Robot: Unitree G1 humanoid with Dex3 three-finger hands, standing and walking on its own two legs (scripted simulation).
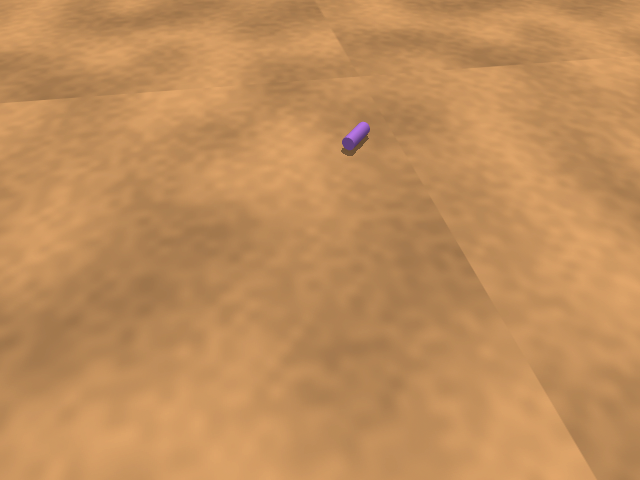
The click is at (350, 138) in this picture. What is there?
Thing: lying bottle
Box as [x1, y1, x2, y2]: [342, 122, 369, 149]
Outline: 365,122 360,122 342,140 342,144 345,148 353,148 368,132 369,127
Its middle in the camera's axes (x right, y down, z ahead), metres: +0.22 -0.58 +2.21
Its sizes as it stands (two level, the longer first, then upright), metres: 0.223 0.076 0.076
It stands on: the floor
